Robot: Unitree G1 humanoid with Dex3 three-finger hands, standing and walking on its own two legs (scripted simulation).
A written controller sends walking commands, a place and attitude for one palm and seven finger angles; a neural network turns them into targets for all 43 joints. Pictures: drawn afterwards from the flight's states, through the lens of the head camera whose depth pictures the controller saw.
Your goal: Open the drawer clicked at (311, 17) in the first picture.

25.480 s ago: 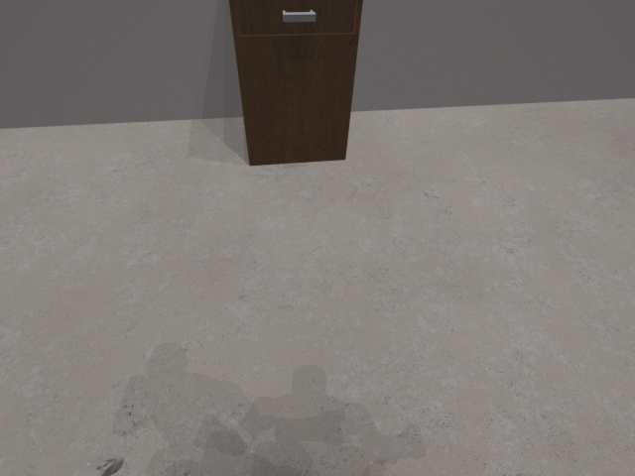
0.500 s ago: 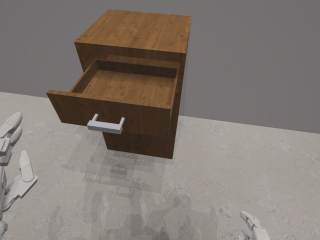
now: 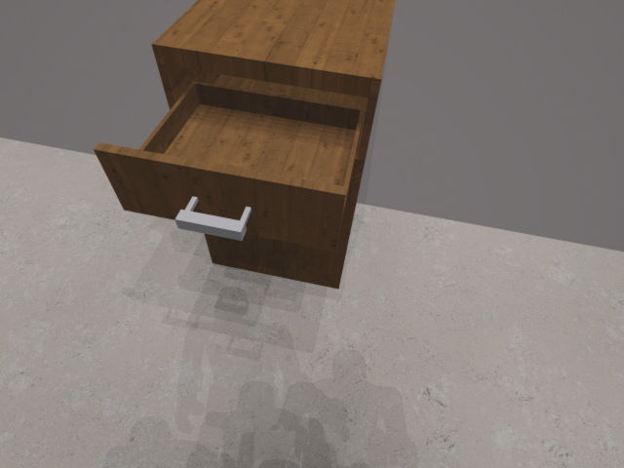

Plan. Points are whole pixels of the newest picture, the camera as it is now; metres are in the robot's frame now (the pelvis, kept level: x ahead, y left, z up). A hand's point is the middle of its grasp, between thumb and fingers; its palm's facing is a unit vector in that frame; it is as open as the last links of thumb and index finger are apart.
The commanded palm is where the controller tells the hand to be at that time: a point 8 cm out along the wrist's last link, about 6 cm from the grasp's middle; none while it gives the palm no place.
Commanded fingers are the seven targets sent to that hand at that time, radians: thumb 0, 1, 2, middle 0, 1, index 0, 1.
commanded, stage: let the arm hang, fingers relaxed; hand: left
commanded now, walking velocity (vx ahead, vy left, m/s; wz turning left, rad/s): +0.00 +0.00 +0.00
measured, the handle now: (215, 216) +0.53 +0.20 -0.05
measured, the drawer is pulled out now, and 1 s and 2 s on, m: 0.30 0.30 0.30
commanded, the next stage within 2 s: look to check the result in 0.76 s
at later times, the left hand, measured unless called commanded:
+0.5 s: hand out of the picture +0.00 +0.17 -0.17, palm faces +0.00 -0.98 -0.19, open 7.3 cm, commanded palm none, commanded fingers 0.00 0.90 0.90 -0.20 -0.30 -0.20 -0.30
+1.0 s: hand out of the picture +0.01 +0.17 -0.17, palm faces -0.01 -0.98 -0.19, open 7.4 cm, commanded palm none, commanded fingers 0.00 0.90 0.90 -0.20 -0.30 -0.20 -0.30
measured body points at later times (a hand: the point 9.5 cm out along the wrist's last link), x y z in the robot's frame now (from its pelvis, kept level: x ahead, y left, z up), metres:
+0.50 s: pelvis +0.01 +0.01 +0.01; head +0.02 +0.00 +0.46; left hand +0.00 +0.23 -0.15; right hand -0.03 -0.17 -0.16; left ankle +0.00 +0.12 -0.74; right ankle +0.04 -0.08 -0.74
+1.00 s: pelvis +0.02 +0.01 +0.01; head +0.04 +0.00 +0.46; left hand +0.01 +0.22 -0.15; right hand -0.02 -0.20 -0.16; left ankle +0.00 +0.12 -0.74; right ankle +0.04 -0.08 -0.74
